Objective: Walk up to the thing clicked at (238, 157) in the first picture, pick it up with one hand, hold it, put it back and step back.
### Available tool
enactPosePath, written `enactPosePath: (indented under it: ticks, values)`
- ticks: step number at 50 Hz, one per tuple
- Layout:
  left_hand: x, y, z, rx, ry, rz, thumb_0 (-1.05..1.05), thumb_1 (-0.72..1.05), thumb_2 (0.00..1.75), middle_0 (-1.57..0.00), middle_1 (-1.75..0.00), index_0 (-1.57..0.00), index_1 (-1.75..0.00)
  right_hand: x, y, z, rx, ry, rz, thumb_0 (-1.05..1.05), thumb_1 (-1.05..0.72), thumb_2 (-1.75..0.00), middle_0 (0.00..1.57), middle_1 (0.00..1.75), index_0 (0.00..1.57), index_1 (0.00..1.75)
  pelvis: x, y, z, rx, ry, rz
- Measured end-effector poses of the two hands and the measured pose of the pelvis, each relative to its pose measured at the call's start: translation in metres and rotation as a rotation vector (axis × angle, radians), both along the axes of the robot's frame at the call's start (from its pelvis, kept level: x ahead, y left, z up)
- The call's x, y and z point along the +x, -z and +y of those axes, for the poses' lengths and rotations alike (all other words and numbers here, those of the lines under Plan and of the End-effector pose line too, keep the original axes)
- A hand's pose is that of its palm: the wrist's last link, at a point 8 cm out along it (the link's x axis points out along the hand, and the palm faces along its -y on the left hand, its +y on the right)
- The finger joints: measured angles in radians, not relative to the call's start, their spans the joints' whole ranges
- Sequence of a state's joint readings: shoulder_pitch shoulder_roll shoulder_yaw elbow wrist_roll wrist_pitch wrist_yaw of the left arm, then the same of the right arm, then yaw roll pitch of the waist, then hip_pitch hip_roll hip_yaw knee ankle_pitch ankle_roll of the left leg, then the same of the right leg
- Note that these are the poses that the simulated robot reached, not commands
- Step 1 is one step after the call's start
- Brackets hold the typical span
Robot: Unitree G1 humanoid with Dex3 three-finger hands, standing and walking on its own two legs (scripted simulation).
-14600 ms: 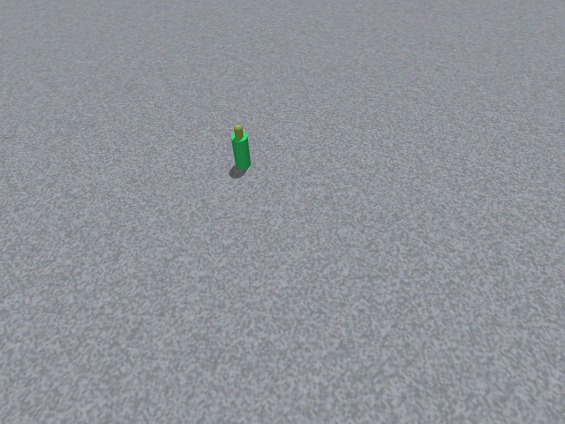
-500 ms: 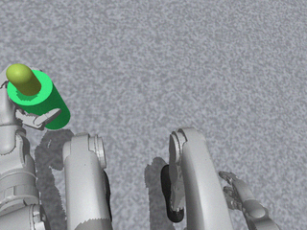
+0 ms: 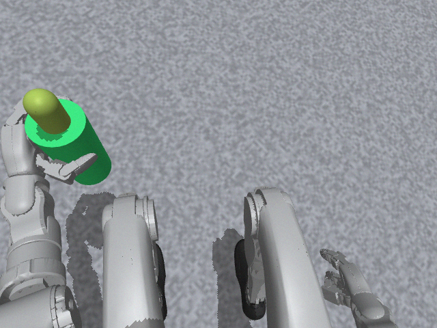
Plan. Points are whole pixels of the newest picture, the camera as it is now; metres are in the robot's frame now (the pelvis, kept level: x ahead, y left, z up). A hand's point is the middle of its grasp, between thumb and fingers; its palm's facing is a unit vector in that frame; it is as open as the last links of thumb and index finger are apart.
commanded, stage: settle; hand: left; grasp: from the side
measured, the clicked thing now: (70, 140) +0.41 +0.25 -0.06
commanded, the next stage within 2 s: lift in 0.16 s
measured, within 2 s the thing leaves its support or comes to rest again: neither
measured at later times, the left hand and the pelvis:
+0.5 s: hand (61, 135) +0.41 +0.25 -0.02, palm faces +0.14 -0.99 -0.07, open 11.3 cm; pelvis +0.00 +0.00 +0.02, yaw +1 degrees
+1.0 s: hand (5, 117) +0.38 +0.25 +0.11, palm faces +0.17 -0.98 -0.08, open 11.2 cm; pelvis +0.02 +0.00 +0.12, yaw +3 degrees
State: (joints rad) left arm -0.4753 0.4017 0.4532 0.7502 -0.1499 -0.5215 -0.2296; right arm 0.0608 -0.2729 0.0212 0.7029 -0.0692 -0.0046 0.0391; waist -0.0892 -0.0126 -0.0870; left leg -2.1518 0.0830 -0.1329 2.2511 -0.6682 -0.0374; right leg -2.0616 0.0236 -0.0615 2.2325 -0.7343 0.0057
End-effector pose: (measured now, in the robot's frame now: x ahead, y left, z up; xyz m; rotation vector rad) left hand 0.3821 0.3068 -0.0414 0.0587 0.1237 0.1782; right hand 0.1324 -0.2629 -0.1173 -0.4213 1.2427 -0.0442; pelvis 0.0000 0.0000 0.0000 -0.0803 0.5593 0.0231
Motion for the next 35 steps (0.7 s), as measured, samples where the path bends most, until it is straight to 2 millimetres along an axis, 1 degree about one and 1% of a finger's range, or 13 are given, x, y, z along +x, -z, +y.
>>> enactPosePath:
  ticks: [8, 18, 23, 29, 35]
  values:
    - [-0.004, -0.007, -0.001, 0.003, 0.002, 0.0, 0.0, -0.57, 1.15, -0.64, -1.02, -0.64, -1.02, 0.002, -0.005, 0.003, 0.009, 0.0, -0.017, 0.01, -0.92, -0.9, 0.2, 0.3, 0.2, 0.3, -0.001, -0.006, 0.0, 0.005, -0.005, 0.005]
    - [0.001, -0.02, -0.001, 0.006, 0.003, -0.001, 0.0, -0.57, 1.15, -0.65, -1.02, -0.64, -1.02, 0.003, -0.01, 0.005, 0.021, 0.004, -0.015, 0.01, -0.93, -0.9, 0.2, 0.3, 0.2, 0.3, 0.001, -0.014, 0.0, 0.01, -0.01, 0.014]
    - [0.0, -0.026, -0.003, 0.004, 0.024, -0.001, 0.0, -0.57, 1.15, -0.65, -1.02, -0.64, -1.02, 0.003, -0.015, 0.004, 0.023, 0.019, -0.028, 0.01, -0.94, -0.9, 0.2, 0.3, 0.2, 0.3, 0.002, -0.019, 0.0, 0.012, -0.01, 0.016]
    - [-0.008, -0.038, -0.006, -0.009, 0.026, -0.001, 0.0, -0.57, 1.15, -0.65, -1.02, -0.64, -1.02, 0.006, -0.026, 0.005, 0.024, 0.031, -0.05, 0.01, -0.94, -0.9, 0.2, 0.3, 0.2, 0.3, 0.003, -0.029, 0.0, 0.013, -0.011, 0.018]
    - [-0.017, -0.061, -0.009, 0.004, 0.036, 0.008, 0.0, -0.56, 1.15, -0.65, -1.02, -0.64, -1.02, 0.015, -0.045, 0.008, 0.031, 0.038, -0.087, 0.01, -0.94, -0.9, 0.2, 0.3, 0.2, 0.3, 0.004, -0.047, 0.001, 0.013, -0.015, 0.022]
